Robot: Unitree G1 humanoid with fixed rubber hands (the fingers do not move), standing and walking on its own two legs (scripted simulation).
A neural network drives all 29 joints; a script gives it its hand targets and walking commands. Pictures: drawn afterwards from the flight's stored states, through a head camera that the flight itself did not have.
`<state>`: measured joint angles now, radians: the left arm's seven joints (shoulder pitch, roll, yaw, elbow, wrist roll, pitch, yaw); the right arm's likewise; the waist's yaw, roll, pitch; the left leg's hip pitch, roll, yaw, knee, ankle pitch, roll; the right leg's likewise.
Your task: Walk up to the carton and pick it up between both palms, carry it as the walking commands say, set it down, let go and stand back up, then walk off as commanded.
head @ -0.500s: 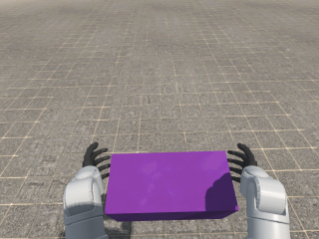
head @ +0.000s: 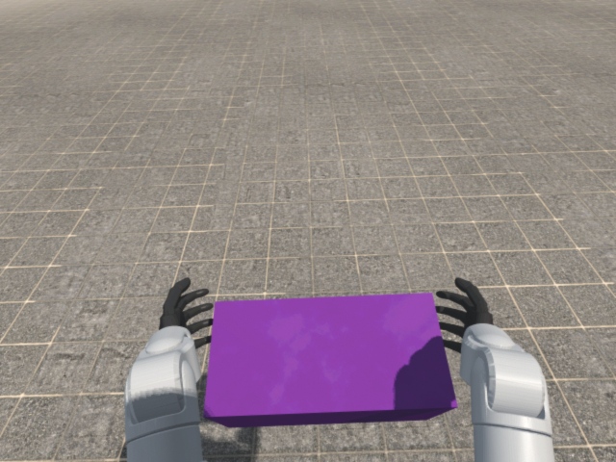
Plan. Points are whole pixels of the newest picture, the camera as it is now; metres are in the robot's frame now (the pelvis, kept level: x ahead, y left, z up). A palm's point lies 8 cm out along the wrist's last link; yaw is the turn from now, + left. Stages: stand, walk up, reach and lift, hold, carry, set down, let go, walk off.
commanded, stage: carry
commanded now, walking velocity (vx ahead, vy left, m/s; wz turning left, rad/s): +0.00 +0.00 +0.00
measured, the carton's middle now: (325, 363) +0.27 +0.00 -0.02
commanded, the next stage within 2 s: none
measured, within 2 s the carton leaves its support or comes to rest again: neither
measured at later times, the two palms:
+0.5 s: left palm (184, 338) +0.27 +0.18 +0.07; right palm (480, 337) +0.26 -0.19 +0.06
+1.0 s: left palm (186, 337) +0.27 +0.18 +0.06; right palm (479, 335) +0.26 -0.19 +0.06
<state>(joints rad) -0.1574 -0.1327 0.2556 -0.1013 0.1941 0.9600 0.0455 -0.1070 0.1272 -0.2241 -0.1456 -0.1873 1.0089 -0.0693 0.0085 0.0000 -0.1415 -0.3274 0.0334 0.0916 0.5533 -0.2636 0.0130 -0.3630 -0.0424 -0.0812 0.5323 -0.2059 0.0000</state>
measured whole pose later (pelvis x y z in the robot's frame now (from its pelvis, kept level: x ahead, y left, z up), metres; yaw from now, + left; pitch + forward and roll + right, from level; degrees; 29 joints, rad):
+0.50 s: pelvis +0.00 -0.01 +0.00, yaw +0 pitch +2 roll +0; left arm -0.14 -0.13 0.26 -0.09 0.20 0.93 0.03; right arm -0.10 0.13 -0.22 -0.13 -0.19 0.97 -0.06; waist 0.00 0.00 -0.14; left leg -0.32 0.04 0.09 0.54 -0.26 0.00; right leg -0.36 -0.04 -0.08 0.53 -0.21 -0.01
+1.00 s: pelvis +0.01 -0.01 +0.00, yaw +0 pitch +2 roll +0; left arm -0.13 -0.13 0.25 -0.09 0.20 0.91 0.03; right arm -0.09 0.13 -0.22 -0.12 -0.19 0.94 -0.06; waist 0.00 0.00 -0.13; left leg -0.31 0.04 0.09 0.54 -0.27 0.00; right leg -0.35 -0.04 -0.09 0.53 -0.22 -0.01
